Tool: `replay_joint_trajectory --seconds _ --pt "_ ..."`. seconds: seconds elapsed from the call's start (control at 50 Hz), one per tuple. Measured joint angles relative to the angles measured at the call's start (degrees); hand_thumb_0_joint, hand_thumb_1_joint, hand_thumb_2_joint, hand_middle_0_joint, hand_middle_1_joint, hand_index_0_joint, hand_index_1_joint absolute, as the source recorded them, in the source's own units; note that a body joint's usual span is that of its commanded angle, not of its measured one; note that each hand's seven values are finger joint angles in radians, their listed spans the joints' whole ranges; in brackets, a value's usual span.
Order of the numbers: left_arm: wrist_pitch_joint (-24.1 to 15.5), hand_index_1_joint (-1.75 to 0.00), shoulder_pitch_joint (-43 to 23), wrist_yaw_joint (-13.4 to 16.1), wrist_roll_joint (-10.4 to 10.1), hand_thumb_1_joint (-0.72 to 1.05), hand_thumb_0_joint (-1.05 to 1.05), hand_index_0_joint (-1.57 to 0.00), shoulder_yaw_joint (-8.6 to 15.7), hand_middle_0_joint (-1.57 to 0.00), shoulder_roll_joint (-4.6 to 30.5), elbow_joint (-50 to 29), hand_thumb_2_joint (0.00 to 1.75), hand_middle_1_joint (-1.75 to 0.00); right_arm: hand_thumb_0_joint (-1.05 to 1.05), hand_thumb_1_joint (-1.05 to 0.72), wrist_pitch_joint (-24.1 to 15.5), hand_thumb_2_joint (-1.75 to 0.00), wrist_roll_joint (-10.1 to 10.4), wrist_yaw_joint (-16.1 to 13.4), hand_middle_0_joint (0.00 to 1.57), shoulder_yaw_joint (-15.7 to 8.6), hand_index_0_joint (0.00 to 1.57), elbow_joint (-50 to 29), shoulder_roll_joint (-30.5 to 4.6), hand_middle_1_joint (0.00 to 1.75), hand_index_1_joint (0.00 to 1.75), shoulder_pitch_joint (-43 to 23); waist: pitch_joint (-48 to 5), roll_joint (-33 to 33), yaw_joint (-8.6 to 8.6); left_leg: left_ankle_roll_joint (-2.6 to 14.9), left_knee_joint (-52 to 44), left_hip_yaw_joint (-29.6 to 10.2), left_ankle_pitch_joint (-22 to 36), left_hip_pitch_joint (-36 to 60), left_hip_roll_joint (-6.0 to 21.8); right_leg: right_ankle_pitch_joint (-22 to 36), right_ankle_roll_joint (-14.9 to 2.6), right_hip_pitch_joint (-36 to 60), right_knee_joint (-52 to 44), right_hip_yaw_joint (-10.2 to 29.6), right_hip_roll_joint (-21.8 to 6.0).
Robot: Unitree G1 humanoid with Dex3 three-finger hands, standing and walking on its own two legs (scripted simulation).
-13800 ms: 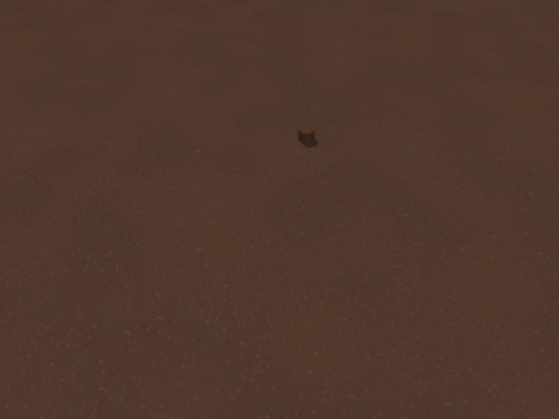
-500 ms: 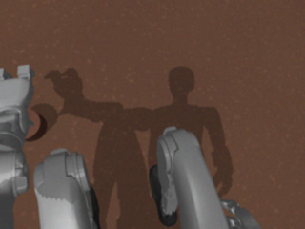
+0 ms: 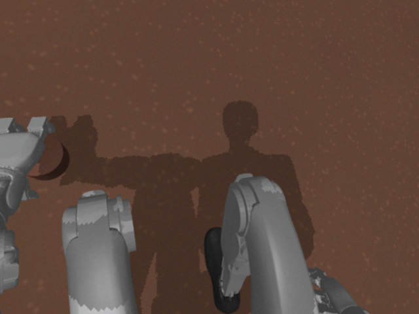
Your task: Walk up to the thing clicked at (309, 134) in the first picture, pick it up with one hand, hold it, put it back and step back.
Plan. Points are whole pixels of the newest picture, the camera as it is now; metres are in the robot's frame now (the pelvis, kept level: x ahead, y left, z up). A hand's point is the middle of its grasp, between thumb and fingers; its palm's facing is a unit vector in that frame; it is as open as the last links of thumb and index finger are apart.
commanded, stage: rest palm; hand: left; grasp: from above
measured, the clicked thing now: (42, 156) +0.42 +0.30 -0.27
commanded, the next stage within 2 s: close in 1.22 s
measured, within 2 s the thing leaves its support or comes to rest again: neither
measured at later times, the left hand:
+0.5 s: hand (31, 154) +0.41 +0.31 -0.24, palm faces -0.51 -0.17 -0.85, open 14.3 cm
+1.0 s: hand (40, 155) +0.41 +0.30 -0.25, palm faces -0.40 -0.11 -0.91, open 14.3 cm
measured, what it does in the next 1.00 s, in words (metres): stands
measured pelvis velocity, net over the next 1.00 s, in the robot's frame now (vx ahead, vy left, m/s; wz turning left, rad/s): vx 0.00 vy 0.01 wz -0.06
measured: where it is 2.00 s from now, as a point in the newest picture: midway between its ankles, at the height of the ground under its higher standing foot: (174, 296)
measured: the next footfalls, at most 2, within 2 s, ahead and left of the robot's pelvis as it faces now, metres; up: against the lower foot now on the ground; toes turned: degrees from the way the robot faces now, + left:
none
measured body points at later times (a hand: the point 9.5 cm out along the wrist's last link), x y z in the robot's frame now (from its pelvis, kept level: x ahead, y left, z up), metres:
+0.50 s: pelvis +0.01 +0.00 -0.01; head +0.27 +0.07 +0.34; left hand +0.44 +0.32 -0.19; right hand +0.04 -0.26 -0.11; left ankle +0.07 +0.13 -0.27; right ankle +0.10 -0.13 -0.27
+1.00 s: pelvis +0.00 +0.01 -0.02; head +0.25 +0.12 +0.34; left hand +0.43 +0.30 -0.20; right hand +0.09 -0.27 -0.09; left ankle +0.07 +0.13 -0.27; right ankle +0.10 -0.13 -0.27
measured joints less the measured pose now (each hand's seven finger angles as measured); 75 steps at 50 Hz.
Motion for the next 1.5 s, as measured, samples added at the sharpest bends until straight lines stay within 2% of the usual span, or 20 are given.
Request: replay_joint_trajectory --seconds 0.04,0.08,0.14,0.18,0.24,0.36,0.44,0.54,0.62,0.7,0.8,0.9,0.96,1.04,1.12,1.26,1.36,1.5 --pt "1.50 -1.01 -0.44 3.82 2.27 -0.50 0.00 -0.09 0.26 -0.06 -0.17 2.18 0.96 -1.02 0.00 -0.90 -0.43 -0.90 -1.06 0.37 0.20 -0.15 0.20 0.59 0.13 0.30 0.30 -1.28 -0.57 -0.49 -0.84 0.19 0.63 0.01 -0.10 -0.48 0.03 -0.07 0.06 -0.36 0.48 0.05 0.10" --pt "3.91 -1.00 -1.32 6.77 3.31 -0.51 0.00 -0.08 0.07 -0.06 -0.44 4.63 0.97 -1.01 0.00 -0.89 -0.99 -0.90 -1.90 1.05 0.20 -0.15 0.20 1.11 0.26 0.30 0.30 -2.44 -1.11 -0.66 -1.70 0.36 1.06 0.06 -0.11 -1.01 0.03 -0.08 0.22 -0.79 0.84 0.13 0.16" --pt "7.84 -0.99 -3.02 9.65 3.24 -0.51 0.00 -0.08 -0.26 -0.06 -0.90 7.80 0.98 -0.99 0.00 -0.89 -2.08 -0.90 -2.70 2.13 0.20 0.29 0.20 1.76 0.43 0.30 0.30 -3.81 -1.68 -0.33 -2.75 0.53 1.48 0.00 -0.10 -1.87 0.09 0.02 0.46 -1.60 1.11 0.13 0.30" --pt "10.17 -0.98 -4.37 10.53 2.69 -0.52 0.00 -0.07 -0.17 -0.06 -0.89 9.55 0.99 -0.98 0.00 -0.89 -2.77 -0.90 -3.08 2.80 0.20 0.79 0.20 1.84 0.50 0.30 0.30 -4.40 -1.56 0.15 -3.35 0.61 1.61 -0.03 -0.09 -2.28 0.17 0.13 0.70 -2.04 1.18 0.15 0.41" --pt "12.80 -0.98 -7.13 9.80 0.98 -0.53 0.00 -0.07 -0.62 -0.06 -0.23 12.75 1.00 -0.97 0.00 -0.89 -4.09 -0.90 -3.54 4.07 0.20 1.79 0.20 1.56 0.41 0.30 0.30 -4.64 -0.59 1.01 -4.20 0.66 1.83 -0.02 -0.15 -2.58 0.30 0.23 0.99 -2.51 1.40 0.23 0.56" --pt "13.50 -0.99 -9.18 4.52 -3.50 -0.56 0.00 -0.07 4.42 -0.06 3.36 13.78 0.97 -0.98 0.00 -0.89 -6.08 -0.90 -3.88 5.54 0.20 3.46 0.20 -0.13 0.37 0.30 0.30 -2.39 3.09 2.22 -5.26 0.19 2.58 -0.74 -0.78 -2.36 0.57 0.26 0.83 -2.90 2.03 -0.26 0.94" --pt "11.72 -1.00 -7.54 0.72 -5.74 -0.55 0.00 -0.07 5.41 -0.06 5.08 12.07 0.96 -1.00 0.00 -0.90 -5.73 -0.90 -3.99 5.69 0.20 4.51 0.20 0.38 0.67 0.30 0.30 -0.19 4.81 2.37 -5.21 -0.43 2.82 -1.43 -1.41 -1.93 0.60 0.01 0.39 -2.80 2.19 -0.82 1.03" --pt "7.12 -1.01 -4.86 -1.32 -6.15 -0.53 0.00 -0.07 5.04 -0.06 5.80 9.64 0.97 -1.01 0.00 -0.90 -4.71 -0.90 -4.40 5.86 0.20 6.07 0.20 1.31 0.76 0.30 0.30 1.72 6.08 1.67 -4.61 -0.99 2.95 -2.31 -1.92 -0.95 0.57 -0.15 0.05 -1.90 2.01 -1.56 1.12" --pt "3.50 -1.00 -3.45 0.39 -4.34 -0.52 0.00 -0.07 4.99 -0.07 6.07 8.80 0.97 -1.00 0.01 -0.90 -4.65 -0.90 -5.00 6.13 0.20 6.76 0.20 1.39 0.35 0.30 0.30 2.26 6.20 0.54 -4.45 -1.08 3.52 -3.06 -2.07 -0.20 0.60 0.03 0.12 -0.93 2.02 -2.14 1.35" --pt "2.33 -0.99 -2.77 4.58 -1.41 -0.52 0.00 -0.07 3.86 -0.07 5.90 10.00 0.98 -0.99 0.01 -0.89 -5.07 -0.90 -5.60 6.08 0.20 6.72 0.20 1.45 -0.44 0.30 0.30 1.69 4.95 -0.14 -4.76 -0.76 4.27 -3.61 -2.13 -0.20 0.70 0.26 0.44 -0.50 2.05 -2.54 1.67" --pt "5.04 -0.98 -2.77 9.98 1.06 -0.51 0.00 -0.07 1.21 -0.07 4.35 11.85 0.98 -0.98 0.01 -0.89 -6.50 -0.90 -6.35 6.22 0.20 5.93 0.20 2.08 -1.10 0.30 0.30 -0.01 2.80 -0.36 -4.97 0.05 4.42 -3.40 -2.00 -0.91 0.91 0.42 0.78 -0.68 1.67 -2.41 1.94" --pt "9.41 -0.97 -4.68 12.63 0.67 -0.52 0.00 -0.07 -0.68 -0.07 3.25 14.64 0.99 -0.96 0.00 -0.89 -8.68 -0.90 -6.29 7.50 0.20 5.57 0.20 2.05 -1.53 0.30 0.30 -1.94 2.09 -0.61 -5.23 0.69 4.35 -2.96 -1.61 -1.62 0.88 0.56 1.03 -0.97 1.48 -2.11 1.94" --pt "11.55 -0.97 -6.03 12.33 -0.79 -0.52 0.00 -0.07 -1.05 -0.07 3.24 15.52 0.99 -0.97 0.00 -0.89 -10.06 -0.90 -5.94 8.34 0.20 5.61 0.20 1.70 -1.58 0.30 0.30 -2.75 2.56 -0.86 -5.35 0.77 4.37 -2.91 -1.49 -1.82 0.82 0.60 1.17 -1.09 1.51 -2.05 1.91" --pt "12.61 -0.98 -7.19 10.74 -2.39 -0.51 0.00 -0.07 2.52 -0.07 4.86 15.25 0.98 -0.98 0.00 -0.89 -11.62 -0.90 -5.55 9.27 0.20 6.11 0.20 0.36 -1.66 0.30 0.30 -3.23 4.06 -1.09 -5.78 0.56 4.50 -3.14 -1.52 -1.75 0.58 0.46 1.40 -0.97 1.67 -2.20 1.77" --pt "12.58 -1.00 -7.89 7.35 -4.35 -0.53 0.00 -0.07 4.04 -0.07 6.83 15.75 0.96 -1.00 0.00 -0.90 -12.20 -0.90 -5.40 9.52 0.20 6.07 0.20 -0.17 -1.39 0.30 0.30 -2.90 5.31 -0.71 -6.13 0.28 4.56 -3.34 -1.79 -1.73 0.31 0.01 1.46 -0.90 1.84 -2.34 1.55" --pt "9.05 -1.02 -6.90 3.94 -6.30 -0.51 0.00 -0.07 2.32 -0.07 8.09 14.19 0.94 -1.03 0.00 -0.90 -11.11 -0.90 -5.33 9.56 0.20 8.17 0.20 0.22 -0.67 0.30 0.30 -1.56 7.09 -0.38 -5.72 -0.27 4.49 -4.03 -2.53 -0.46 0.27 -0.43 1.14 0.15 1.65 -2.91 1.56" --pt "5.69 -1.02 -5.33 4.96 -5.61 -0.49 0.00 -0.07 2.87 -0.07 8.25 13.91 0.94 -1.04 0.00 -0.90 -9.94 -0.90 -5.50 9.20 0.20 9.56 0.20 -0.06 -0.52 0.30 0.30 -0.63 7.40 -0.39 -5.56 -0.37 4.51 -4.77 -2.56 0.10 0.51 0.07 1.08 0.72 1.10 -3.51 1.93" --pt "4.95 -1.02 -4.35 9.10 -1.92 -0.43 0.00 -0.10 1.19 -0.08 7.82 14.71 0.92 -1.04 0.00 -0.89 -9.48 -0.90 -6.48 8.82 0.20 9.77 0.20 0.17 -1.25 0.30 0.30 -0.35 6.34 -1.10 -5.66 -0.32 4.75 -5.05 -1.99 0.22 0.71 1.00 1.05 0.78 1.03 -3.70 2.28"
